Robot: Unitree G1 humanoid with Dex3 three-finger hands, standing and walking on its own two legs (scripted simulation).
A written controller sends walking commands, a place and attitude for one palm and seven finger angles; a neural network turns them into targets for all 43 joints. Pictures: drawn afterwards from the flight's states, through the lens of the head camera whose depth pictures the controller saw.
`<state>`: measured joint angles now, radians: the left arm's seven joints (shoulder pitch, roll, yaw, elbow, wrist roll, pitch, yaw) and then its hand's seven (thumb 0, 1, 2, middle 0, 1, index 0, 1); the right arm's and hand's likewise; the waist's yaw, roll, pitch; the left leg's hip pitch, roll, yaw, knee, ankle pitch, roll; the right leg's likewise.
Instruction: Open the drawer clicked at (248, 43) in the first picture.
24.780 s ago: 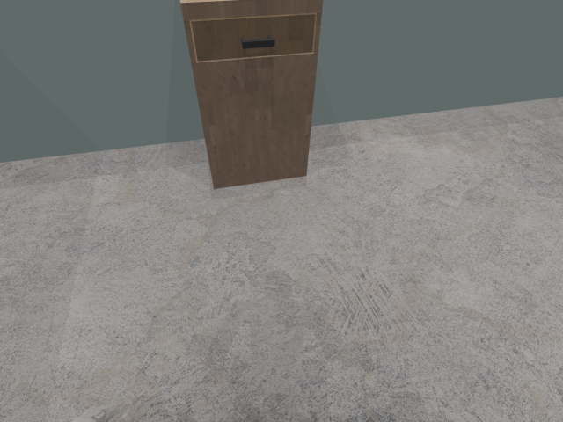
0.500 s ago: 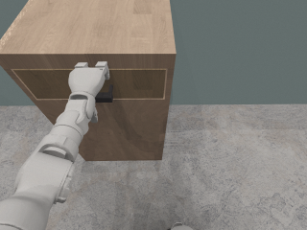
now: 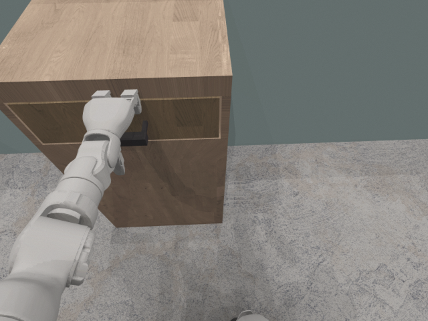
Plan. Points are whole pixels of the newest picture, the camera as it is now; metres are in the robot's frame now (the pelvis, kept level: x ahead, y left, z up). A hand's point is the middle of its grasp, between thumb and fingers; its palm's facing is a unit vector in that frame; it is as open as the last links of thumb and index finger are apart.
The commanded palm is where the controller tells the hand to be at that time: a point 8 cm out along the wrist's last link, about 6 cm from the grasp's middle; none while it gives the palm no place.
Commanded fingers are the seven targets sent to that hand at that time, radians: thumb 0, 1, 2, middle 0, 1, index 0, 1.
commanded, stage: re-aim the fingers above the handle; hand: left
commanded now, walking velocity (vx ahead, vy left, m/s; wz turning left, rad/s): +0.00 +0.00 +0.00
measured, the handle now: (122, 132) +0.53 +0.18 -0.01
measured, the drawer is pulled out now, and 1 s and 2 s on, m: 0.00 0.00 0.00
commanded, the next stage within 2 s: lower the fingers behind the handle in 1.42 s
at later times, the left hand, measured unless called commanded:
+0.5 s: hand (109, 129) +0.49 +0.18 +0.05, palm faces +0.00 +0.00 -1.00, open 13.4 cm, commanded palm +0.47 +0.21 +0.11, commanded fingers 0.00 -0.50 0.30 -0.30 -1.20 -0.30 -1.20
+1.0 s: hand (105, 133) +0.49 +0.20 +0.04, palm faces +0.01 -0.03 -1.00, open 13.7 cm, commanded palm +0.47 +0.21 +0.11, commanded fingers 0.00 -0.50 0.30 -0.30 -1.20 -0.30 -1.20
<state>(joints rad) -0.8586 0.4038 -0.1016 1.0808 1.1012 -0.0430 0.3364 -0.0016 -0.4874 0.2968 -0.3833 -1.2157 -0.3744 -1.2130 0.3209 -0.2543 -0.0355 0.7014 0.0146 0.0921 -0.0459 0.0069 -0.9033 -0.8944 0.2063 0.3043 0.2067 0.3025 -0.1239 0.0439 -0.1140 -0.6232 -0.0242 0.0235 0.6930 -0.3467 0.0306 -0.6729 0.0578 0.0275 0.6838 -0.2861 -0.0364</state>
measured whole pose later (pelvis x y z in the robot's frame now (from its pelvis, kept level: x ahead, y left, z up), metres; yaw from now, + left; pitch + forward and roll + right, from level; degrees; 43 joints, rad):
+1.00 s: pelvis +0.01 +0.02 -0.01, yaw +1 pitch +17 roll -1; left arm -0.82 0.42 -0.11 1.00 1.11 -0.13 0.33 0.00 -0.49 0.30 -0.41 -1.23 -0.34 -1.21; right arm 0.32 -0.26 -0.06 0.71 -0.01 0.09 -0.02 0.01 -0.90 -0.89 0.21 0.30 0.21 0.30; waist -0.09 0.04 -0.14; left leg -0.67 -0.04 0.01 0.75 -0.39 0.05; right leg -0.70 0.04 0.01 0.72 -0.32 -0.02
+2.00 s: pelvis -0.01 +0.00 -0.01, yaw +1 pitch +18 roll +0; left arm -0.89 0.45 -0.12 1.12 1.09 -0.05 0.27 0.00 -0.49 0.30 -0.31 -1.20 -0.32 -1.23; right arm 0.32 -0.25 -0.03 0.68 0.01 0.09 -0.03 0.01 -0.90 -0.89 0.21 0.30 0.21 0.30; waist -0.12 0.03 -0.13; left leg -0.71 -0.03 0.01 0.77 -0.37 0.03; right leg -0.75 0.05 0.01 0.74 -0.30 -0.03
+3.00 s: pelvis -0.04 +0.00 -0.04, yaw +1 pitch +23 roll -1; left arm -1.02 0.46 -0.10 1.22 1.13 0.01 0.43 0.00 -0.49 0.30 -0.33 -1.24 -0.35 -1.29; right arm 0.34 -0.26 -0.01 0.70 0.00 0.07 -0.04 0.01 -0.90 -0.89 0.21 0.30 0.21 0.30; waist -0.17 0.04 -0.15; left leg -0.98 -0.03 0.01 0.98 -0.40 0.04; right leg -1.00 0.05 -0.01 0.94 -0.33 -0.03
